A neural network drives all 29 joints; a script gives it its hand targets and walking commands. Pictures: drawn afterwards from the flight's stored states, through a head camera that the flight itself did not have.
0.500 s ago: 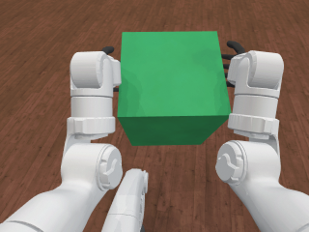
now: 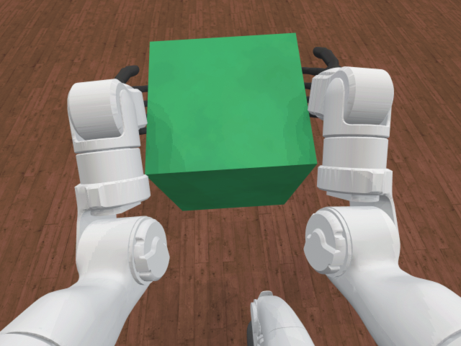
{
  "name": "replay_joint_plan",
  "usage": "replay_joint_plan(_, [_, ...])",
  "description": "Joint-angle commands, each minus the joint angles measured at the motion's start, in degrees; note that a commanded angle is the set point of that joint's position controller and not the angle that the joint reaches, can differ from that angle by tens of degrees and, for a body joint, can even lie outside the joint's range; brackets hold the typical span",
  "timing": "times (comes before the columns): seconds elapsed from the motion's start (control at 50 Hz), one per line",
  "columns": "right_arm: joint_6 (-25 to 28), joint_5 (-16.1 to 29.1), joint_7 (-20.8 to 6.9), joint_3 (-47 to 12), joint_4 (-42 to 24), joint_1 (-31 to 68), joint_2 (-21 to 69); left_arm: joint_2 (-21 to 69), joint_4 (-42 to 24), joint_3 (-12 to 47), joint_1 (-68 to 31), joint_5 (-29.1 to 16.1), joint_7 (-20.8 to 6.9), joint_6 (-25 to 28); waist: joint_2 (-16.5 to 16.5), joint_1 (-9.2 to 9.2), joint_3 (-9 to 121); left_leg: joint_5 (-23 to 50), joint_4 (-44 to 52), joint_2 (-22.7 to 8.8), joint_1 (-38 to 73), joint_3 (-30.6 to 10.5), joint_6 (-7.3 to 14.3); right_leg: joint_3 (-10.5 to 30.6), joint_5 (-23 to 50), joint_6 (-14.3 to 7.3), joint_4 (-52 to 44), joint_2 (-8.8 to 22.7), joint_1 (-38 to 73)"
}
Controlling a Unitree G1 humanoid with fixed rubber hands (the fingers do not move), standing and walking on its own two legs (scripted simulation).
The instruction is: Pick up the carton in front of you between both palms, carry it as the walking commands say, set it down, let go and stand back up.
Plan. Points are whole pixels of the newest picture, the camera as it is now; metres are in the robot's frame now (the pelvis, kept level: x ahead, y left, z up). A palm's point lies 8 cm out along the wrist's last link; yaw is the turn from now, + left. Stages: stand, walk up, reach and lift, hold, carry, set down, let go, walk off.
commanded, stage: carry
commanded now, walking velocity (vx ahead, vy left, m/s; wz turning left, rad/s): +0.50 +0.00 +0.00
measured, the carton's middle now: (229, 137) +0.43 -0.02 +0.10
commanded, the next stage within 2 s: none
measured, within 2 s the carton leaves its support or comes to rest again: neither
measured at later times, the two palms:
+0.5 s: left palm (134, 42) +0.66 +0.15 +0.15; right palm (270, 36) +0.67 -0.13 +0.15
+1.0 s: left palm (145, 5) +0.92 +0.16 +0.10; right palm (248, 0) +0.94 -0.12 +0.11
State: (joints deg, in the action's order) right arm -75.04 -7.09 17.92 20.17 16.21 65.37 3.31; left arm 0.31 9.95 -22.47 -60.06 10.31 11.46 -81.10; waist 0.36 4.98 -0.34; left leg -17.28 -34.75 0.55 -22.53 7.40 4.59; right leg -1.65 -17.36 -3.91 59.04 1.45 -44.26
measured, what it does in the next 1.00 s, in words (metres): walks ahead: right foot, then left foot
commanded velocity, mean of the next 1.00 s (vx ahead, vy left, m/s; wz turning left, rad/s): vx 0.50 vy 0.00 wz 0.00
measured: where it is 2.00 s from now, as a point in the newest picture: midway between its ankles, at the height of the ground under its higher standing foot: (201, 135)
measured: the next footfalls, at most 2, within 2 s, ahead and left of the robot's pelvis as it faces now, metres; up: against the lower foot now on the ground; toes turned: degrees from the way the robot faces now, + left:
right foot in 0.16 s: +0.26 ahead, -0.11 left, +0.00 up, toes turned -2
left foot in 0.56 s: +0.48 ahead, +0.13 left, +0.00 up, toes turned +11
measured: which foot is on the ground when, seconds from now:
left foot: down 0.00-0.18, up 0.20-0.54, down 0.56-0.98, up 1.00-1.00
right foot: up 0.00-0.14, down 0.16-0.58, up 0.60-0.94, down 0.96-1.00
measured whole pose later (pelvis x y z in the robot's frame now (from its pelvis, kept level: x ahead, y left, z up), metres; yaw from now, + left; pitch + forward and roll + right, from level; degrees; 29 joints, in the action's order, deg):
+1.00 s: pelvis +0.64 +0.01 +0.00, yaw +3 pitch +3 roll -1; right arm -68.8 -9.0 12.5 9.6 -8.6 20.4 10.2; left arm 10.1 -8.1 -7.7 -19.9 9.7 13.2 -72.1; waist -2.2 0.3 7.5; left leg -27.2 -40.3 -6.4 -6.2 7.1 -1.7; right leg -13.1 -6.2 -4.4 28.9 1.0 -25.8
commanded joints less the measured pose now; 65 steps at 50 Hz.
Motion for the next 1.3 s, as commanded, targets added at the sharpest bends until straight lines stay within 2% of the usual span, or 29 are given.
replay_joint_plan(0.0, [-4.85,26.02,-26.48,-23.46,7.58,30.91,63.12,58.08,3.00,28.53,-44.86,-26.32,-15.48,1.47,-8.97,-0.13,30.56,33.42,7.70,-10.71,27.64,-11.30,7.12,-4.11,7.58,1.03,-16.87,-1.86,5.91])
replay_joint_plan(0.06, [-4.33,24.78,-26.57,-21.48,9.24,31.60,59.84,60.19,8.31,26.98,-44.72,-28.33,-16.63,1.52,-10.55,-1.23,26.30,34.95,5.94,-9.61,26.32,-8.26,4.55,-7.72,8.81,1.13,-27.01,-4.49,12.02])
replay_joint_plan(0.1, [-3.85,23.37,-26.31,-18.73,12.98,29.44,58.22,60.95,11.60,25.38,-44.71,-29.12,-17.38,1.97,-8.15,-4.45,28.35,39.67,-4.63,-8.18,19.89,-3.51,1.27,-8.15,13.36,-0.18,-32.74,-4.92,28.27])
replay_joint_plan(0.12, [-3.68,22.64,-26.16,-17.24,15.34,28.59,57.24,60.47,14.15,23.76,-42.49,-28.80,-17.65,2.23,-6.20,-6.81,30.50,31.41,-10.65,-7.52,10.23,-3.03,-1.36,-1.03,11.99,-2.17,-32.00,-0.14,40.60])
replay_joint_plan(0.14, [-3.85,22.36,-26.16,-16.62,17.85,27.38,57.48,59.16,15.50,21.98,-41.33,-28.48,-17.72,2.82,5.10,-7.12,31.78,12.59,-22.35,-4.33,-1.43,-0.62,-4.19,19.31,13.58,-5.84,-33.04,13.19,48.72])
replay_joint_plan(0.16, [-3.74,22.28,-26.34,-15.52,20.02,27.48,58.62,57.65,15.49,20.40,-42.19,-28.19,-17.76,3.43,13.58,-8.09,29.20,-10.78,-32.27,3.11,-19.37,-1.43,-4.53,35.66,18.98,-13.63,-36.22,19.30,58.04])
replay_joint_plan(0.18, [-2.87,22.79,-26.70,-16.16,16.88,29.33,59.16,57.24,13.64,19.51,-42.49,-28.46,-17.88,4.43,12.89,-9.19,28.60,-14.48,-37.23,1.52,-23.95,-6.19,-3.53,40.73,16.48,-15.01,-38.18,20.41,56.78])
replay_joint_plan(0.24, [-1.32,25.51,-25.59,-18.53,10.43,34.06,62.49,64.34,7.21,21.76,-49.52,-32.21,-18.90,5.34,1.74,-7.26,25.06,-7.39,-32.89,-3.54,-22.91,-8.13,-2.72,24.68,11.84,-8.31,-39.46,15.23,48.30])
replay_joint_plan(0.34, [0.18,25.37,-24.41,-20.91,9.08,26.71,65.74,67.88,9.96,21.64,-41.37,-30.39,-19.35,6.40,8.85,-5.31,26.16,2.15,-11.72,-5.39,-13.12,-4.98,-5.69,10.57,9.64,-5.14,-45.23,12.31,44.53])
replay_joint_plan(0.46, [2.37,27.59,-26.34,-25.27,2.82,27.69,70.04,68.93,8.03,22.98,-33.06,-26.45,-19.55,8.79,9.88,-6.46,26.04,13.97,9.76,-2.08,-0.74,2.55,-5.60,0.99,26.22,-2.20,-40.34,10.05,48.05])
replay_joint_plan(0.5, [2.02,27.85,-27.02,-27.09,4.10,23.01,71.75,68.77,5.44,25.18,-29.78,-25.68,-18.83,9.02,7.30,-5.64,30.43,16.00,15.15,-1.50,14.69,4.88,-4.86,-4.20,31.57,0.35,-28.84,7.23,44.65])
replay_joint_plan(0.52, [2.01,27.35,-27.32,-27.15,4.39,19.80,71.76,68.79,3.52,26.79,-28.96,-25.75,-18.63,9.01,4.98,-4.86,33.18,12.82,13.16,-6.33,26.89,-0.77,-2.29,-4.78,27.34,2.48,-21.12,6.36,35.47])
replay_joint_plan(0.54, [2.07,26.43,-27.45,-26.62,3.88,16.84,70.22,68.88,1.61,27.87,-27.51,-26.23,-18.64,8.78,-6.48,-4.54,37.57,12.29,12.50,-18.86,37.76,-19.26,1.97,-5.19,12.75,4.75,-8.40,3.37,23.66])
replay_joint_plan(0.56, [2.05,23.63,-27.11,-25.09,8.04,8.71,69.21,70.60,0.19,29.65,-27.24,-26.35,-18.79,8.40,-16.74,-3.47,36.48,18.89,14.96,-23.64,47.65,-31.57,8.65,-3.82,-4.83,5.26,-1.11,-2.70,7.37])
replay_joint_plan(0.58, [2.57,21.66,-26.79,-24.66,5.41,4.55,68.79,70.69,-3.18,31.98,-26.46,-26.76,-18.81,8.55,-17.41,-2.97,35.73,24.93,15.31,-25.40,49.56,-34.35,10.19,-0.83,-12.70,4.79,3.21,-1.94,0.44])
replay_joint_plan(0.62, [2.83,20.82,-26.75,-26.66,-2.84,3.55,69.93,72.66,-8.33,36.12,-23.25,-27.76,-18.83,9.75,-7.16,-2.76,33.18,29.08,15.07,-23.24,46.25,-24.17,7.14,1.12,-9.31,4.41,1.15,1.80,-1.30])
replay_joint_plan(0.66, [3.52,21.86,-26.55,-31.72,-14.96,5.13,70.70,74.69,-15.67,39.80,-20.11,-28.90,-18.70,10.89,-7.50,-2.14,32.08,29.54,17.54,-20.62,42.18,-17.21,3.17,0.33,-4.17,4.94,-7.44,2.93,2.70])
replay_joint_plan(0.7, [3.86,22.64,-26.23,-36.97,-24.02,2.68,69.63,74.29,-21.01,43.17,-13.77,-27.94,-17.76,11.59,-9.95,-2.14,32.41,30.31,17.12,-18.06,41.60,-12.21,2.19,-2.25,-1.40,5.50,-12.09,1.55,4.81])
replay_joint_plan(0.78, [3.84,21.90,-27.68,-44.51,-25.63,-14.54,67.11,69.99,-26.18,50.00,1.00,-24.76,-16.72,11.93,-11.33,-2.85,29.04,37.44,17.02,-15.15,38.41,-5.13,1.74,-7.03,5.77,5.38,-24.16,0.15,9.75])
replay_joint_plan(0.86, [3.27,22.99,-29.04,-47.78,-22.64,-25.39,66.86,68.09,-26.33,52.81,10.00,-25.79,-18.56,10.28,-11.70,-3.57,22.90,33.61,16.19,-13.48,29.77,-0.36,-0.80,-10.15,16.77,3.91,-34.74,-0.71,21.42])
replay_joint_plan(0.9, [2.84,22.80,-29.25,-48.36,-20.83,-26.27,65.54,67.43,-22.77,52.12,11.58,-26.33,-19.99,9.62,-6.54,-4.46,23.92,33.64,4.63,-10.58,21.31,4.86,-3.57,-13.64,15.85,2.68,-37.56,-2.35,37.68])
replay_joint_plan(0.92, [2.68,23.20,-29.32,-48.66,-20.67,-24.22,65.06,67.27,-21.60,51.91,11.56,-26.80,-20.67,9.58,-3.19,-5.82,26.15,25.15,-4.18,-9.15,11.54,5.08,-4.94,-8.41,9.97,1.37,-35.70,1.35,49.04])
replay_joint_plan(0.94, [2.47,23.62,-29.41,-49.48,-20.96,-21.97,65.10,66.03,-19.59,51.29,11.78,-26.86,-21.28,9.54,10.44,-6.16,28.03,5.51,-20.17,-5.12,-1.39,4.14,-6.40,15.23,2.56,-3.03,-38.94,16.21,55.97])
replay_joint_plan(0.96, [2.27,24.47,-29.63,-50.16,-21.00,-19.20,64.74,65.84,-16.76,50.37,11.45,-26.60,-21.60,9.86,16.29,-6.50,24.92,-11.96,-30.15,0.66,-17.78,0.89,-6.22,31.86,5.85,-10.24,-44.02,22.79,62.10])
replay_joint_plan(0.98, [2.59,25.25,-29.83,-50.73,-21.13,-18.27,65.27,67.31,-18.41,50.78,10.10,-27.29,-21.82,10.49,12.11,-6.28,24.25,-11.59,-35.15,-2.82,-20.19,-4.85,-4.55,30.43,11.74,-10.57,-44.51,23.13,59.23])
replay_joint_plan(1.04, [4.17,25.92,-29.88,-51.09,-19.87,-16.23,69.43,71.00,-19.10,51.75,5.55,-29.10,-22.49,11.38,2.85,-5.71,21.95,-2.25,-29.53,-8.77,-16.77,-7.88,-3.87,15.54,7.16,-4.81,-47.21,18.59,47.15])
replay_joint_plan(1.08, [5.33,26.24,-29.66,-50.75,-21.72,-14.64,70.24,71.75,-20.45,51.61,3.67,-30.24,-22.89,12.07,4.44,-5.61,22.04,1.68,-23.17,-8.29,-13.55,-5.64,-4.76,9.14,4.59,-3.24,-49.56,16.37,43.72])
replay_joint_plan(1.14, [6.00,25.28,-28.49,-50.20,-21.01,-17.05,70.13,70.82,-21.50,51.76,3.64,-31.11,-22.90,12.55,7.29,-5.42,20.95,6.33,-14.00,-7.98,-14.69,-3.15,-6.15,4.06,3.15,-4.07,-51.70,15.10,44.58])
replay_joint_plan(1.28, [5.18,24.78,-27.93,-50.60,-21.17,-19.58,66.57,67.15,-19.95,51.15,8.75,-28.60,-21.78,11.64,7.26,-6.15,16.92,15.87,4.56,-4.78,-10.45,2.93,-5.55,-4.18,22.23,-2.13,-47.68,11.78,48.27])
